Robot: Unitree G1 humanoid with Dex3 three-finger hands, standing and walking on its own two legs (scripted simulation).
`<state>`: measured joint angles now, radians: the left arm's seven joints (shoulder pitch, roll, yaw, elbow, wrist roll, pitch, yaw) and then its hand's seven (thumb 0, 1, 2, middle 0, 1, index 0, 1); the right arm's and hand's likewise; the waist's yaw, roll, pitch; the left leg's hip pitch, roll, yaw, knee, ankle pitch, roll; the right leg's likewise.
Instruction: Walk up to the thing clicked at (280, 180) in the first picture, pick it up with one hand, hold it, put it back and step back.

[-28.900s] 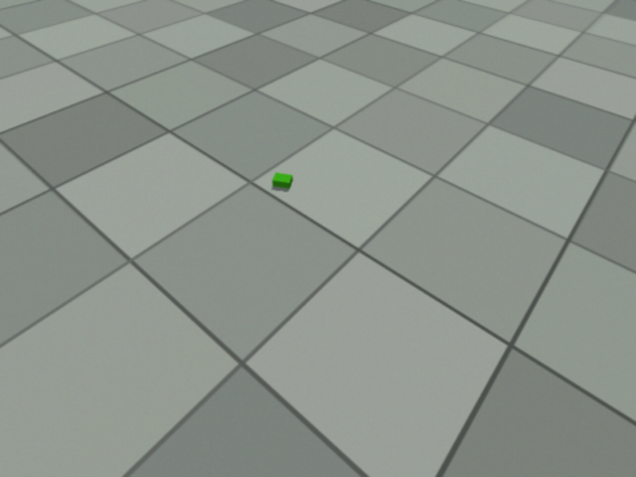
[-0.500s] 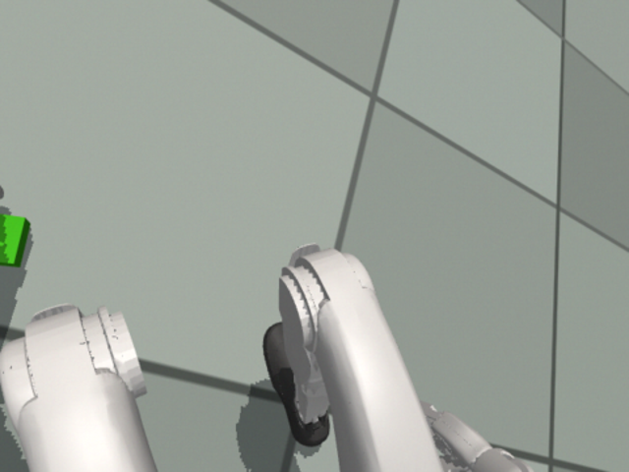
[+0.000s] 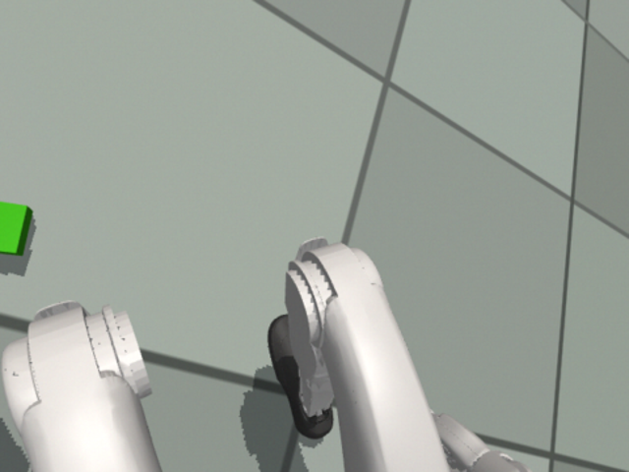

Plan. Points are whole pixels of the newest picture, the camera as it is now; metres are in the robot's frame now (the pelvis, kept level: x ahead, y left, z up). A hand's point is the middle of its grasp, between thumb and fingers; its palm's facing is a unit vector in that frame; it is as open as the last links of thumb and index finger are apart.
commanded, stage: withdraw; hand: left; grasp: from above
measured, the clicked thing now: out of the picture +0.42 +0.28 -0.27
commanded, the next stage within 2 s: home in 0.90 s
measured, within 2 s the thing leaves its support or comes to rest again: neither
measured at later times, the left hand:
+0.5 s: hand out of the picture +0.41 +0.35 -0.07, palm faces -0.44 -0.09 -0.90, open 13.5 cm
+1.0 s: hand out of the picture +0.42 +0.32 -0.12, palm faces -0.31 -0.04 -0.95, open 13.0 cm
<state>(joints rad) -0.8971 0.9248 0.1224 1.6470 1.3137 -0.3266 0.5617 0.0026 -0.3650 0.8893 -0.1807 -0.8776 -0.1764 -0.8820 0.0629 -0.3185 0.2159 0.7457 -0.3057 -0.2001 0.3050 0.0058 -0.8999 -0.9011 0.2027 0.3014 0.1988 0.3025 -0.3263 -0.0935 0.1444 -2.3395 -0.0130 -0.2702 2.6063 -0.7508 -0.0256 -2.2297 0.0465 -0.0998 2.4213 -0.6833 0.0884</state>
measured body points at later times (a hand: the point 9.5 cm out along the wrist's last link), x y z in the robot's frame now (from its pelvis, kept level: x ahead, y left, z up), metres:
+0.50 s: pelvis -0.01 +0.00 +0.06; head +0.19 +0.06 +0.45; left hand +0.43 +0.35 -0.02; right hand +0.10 -0.27 -0.06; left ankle +0.06 +0.13 -0.26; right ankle +0.11 -0.14 -0.26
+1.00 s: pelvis -0.01 -0.01 +0.03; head +0.20 +0.08 +0.41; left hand +0.44 +0.32 -0.07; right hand +0.08 -0.29 -0.07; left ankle +0.06 +0.13 -0.26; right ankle +0.11 -0.14 -0.26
